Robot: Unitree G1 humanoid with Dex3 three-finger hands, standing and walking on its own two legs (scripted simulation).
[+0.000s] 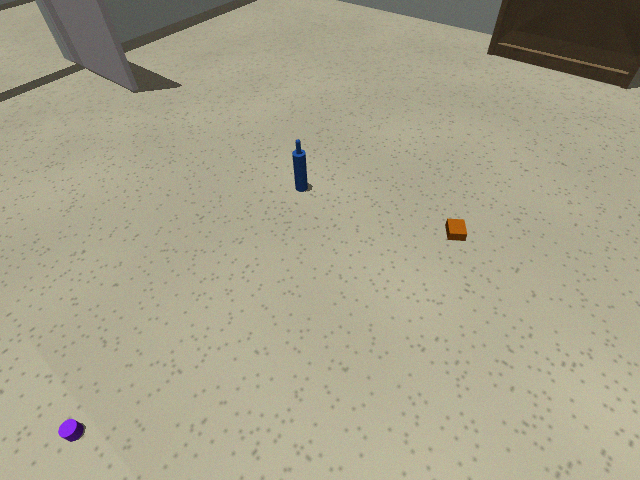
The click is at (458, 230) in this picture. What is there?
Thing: small box
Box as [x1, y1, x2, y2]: [445, 219, 466, 240]
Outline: 447,219 445,224 447,238 464,240 466,236 464,220
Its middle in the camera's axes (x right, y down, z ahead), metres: +0.61 -0.02 +1.66
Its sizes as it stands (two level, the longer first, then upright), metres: 0.088 0.072 0.041
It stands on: the floor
